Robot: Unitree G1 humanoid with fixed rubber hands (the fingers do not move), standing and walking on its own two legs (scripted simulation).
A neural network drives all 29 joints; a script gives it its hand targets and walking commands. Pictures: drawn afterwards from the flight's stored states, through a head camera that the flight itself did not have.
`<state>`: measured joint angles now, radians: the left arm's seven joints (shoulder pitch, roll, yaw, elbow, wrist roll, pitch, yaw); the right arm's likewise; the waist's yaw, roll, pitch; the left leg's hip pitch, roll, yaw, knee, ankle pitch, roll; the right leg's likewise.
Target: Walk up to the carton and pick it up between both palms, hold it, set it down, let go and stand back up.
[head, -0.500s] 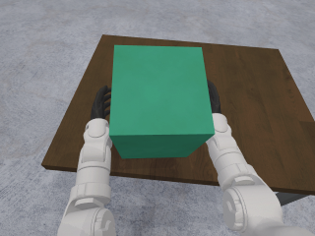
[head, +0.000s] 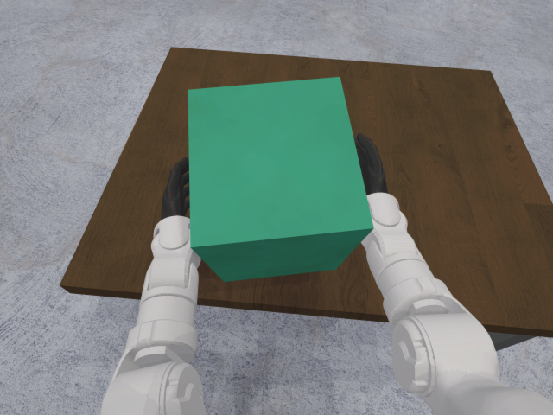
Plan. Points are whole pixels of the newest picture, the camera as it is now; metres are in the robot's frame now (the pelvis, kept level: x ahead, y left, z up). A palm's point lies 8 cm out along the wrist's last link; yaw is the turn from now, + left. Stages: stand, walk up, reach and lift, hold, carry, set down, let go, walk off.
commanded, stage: set down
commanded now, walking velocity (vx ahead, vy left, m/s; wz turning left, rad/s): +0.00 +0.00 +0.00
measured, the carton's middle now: (273, 194) +0.42 +0.03 +0.05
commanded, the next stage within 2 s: none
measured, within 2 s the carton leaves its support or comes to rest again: rests again in 1.60 s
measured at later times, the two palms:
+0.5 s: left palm (174, 218) +0.39 +0.19 +0.01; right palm (351, 186) +0.45 -0.09 +0.03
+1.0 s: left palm (176, 222) +0.38 +0.18 +0.00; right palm (355, 193) +0.44 -0.10 +0.03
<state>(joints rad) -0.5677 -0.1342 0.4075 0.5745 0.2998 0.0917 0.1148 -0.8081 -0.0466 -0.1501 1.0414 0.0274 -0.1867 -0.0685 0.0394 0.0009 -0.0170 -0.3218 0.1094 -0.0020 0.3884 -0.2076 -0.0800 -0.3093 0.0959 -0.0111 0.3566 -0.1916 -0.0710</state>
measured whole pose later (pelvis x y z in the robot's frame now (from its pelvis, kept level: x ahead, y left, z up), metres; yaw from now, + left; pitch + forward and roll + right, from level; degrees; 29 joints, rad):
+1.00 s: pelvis +0.00 +0.01 +0.00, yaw +0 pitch +18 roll -1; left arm -0.60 -0.14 0.49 0.75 0.30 -0.16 0.14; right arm -0.84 -0.05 -0.21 1.15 -0.07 -0.36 -0.03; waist 0.05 0.01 -0.09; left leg -0.51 0.10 0.00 0.39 -0.19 -0.08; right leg -0.50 0.08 -0.02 0.36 -0.17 -0.07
